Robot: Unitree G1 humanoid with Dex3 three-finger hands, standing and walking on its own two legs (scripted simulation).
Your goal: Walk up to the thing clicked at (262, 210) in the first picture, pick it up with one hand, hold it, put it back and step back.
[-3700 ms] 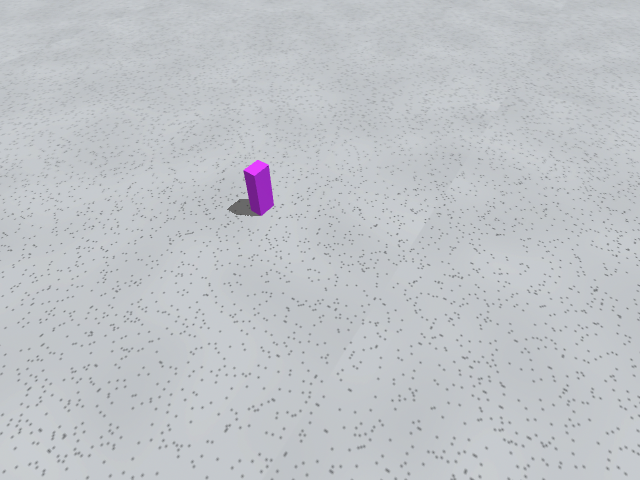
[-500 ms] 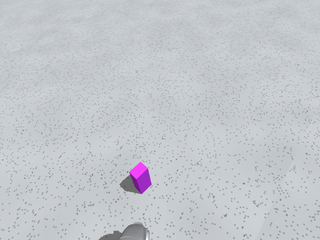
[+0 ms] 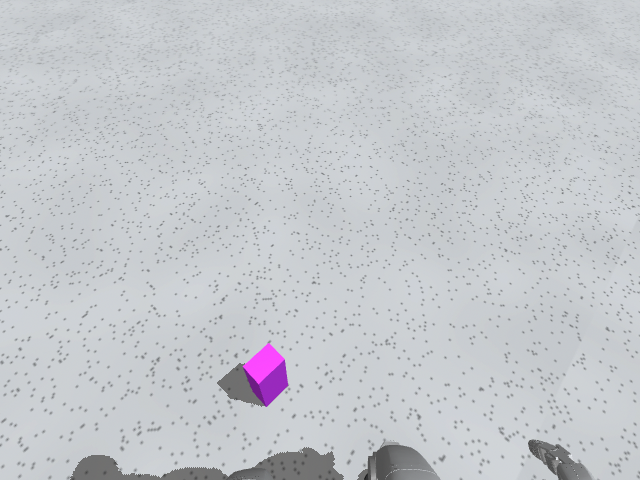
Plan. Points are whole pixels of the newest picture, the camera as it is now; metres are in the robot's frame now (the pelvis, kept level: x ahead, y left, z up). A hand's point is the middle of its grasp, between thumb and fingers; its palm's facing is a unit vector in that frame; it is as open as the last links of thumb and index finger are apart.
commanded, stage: walk up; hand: left
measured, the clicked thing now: (267, 376) +0.42 +0.15 -0.65
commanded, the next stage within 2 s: none
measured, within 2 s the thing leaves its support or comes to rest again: neither
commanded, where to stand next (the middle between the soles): +0.08 -0.01 m, yaw -2 degrees
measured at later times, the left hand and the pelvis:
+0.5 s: hand out of the picture +0.08 +0.26 -0.15, palm faces -0.02 -0.94 -0.35, open 7.4 cm; pelvis -0.02 +0.00 +0.00, yaw -1 degrees
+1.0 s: hand out of the picture +0.07 +0.26 -0.14, palm faces +0.03 -0.93 -0.35, open 7.4 cm; pelvis +0.01 +0.00 +0.01, yaw +1 degrees
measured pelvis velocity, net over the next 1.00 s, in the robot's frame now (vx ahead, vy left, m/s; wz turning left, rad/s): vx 0.01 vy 0.00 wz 0.01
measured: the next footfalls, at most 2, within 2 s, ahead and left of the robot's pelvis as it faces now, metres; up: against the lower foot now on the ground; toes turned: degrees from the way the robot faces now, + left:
right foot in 0.04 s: +0.11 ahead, -0.13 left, +0.00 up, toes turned -1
left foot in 0.32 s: +0.02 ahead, +0.14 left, +0.00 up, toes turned -1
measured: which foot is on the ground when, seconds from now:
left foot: down 0.00-0.08, up 0.10-0.30, down 0.32-1.00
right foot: up 0.00-0.02, down 0.04-1.00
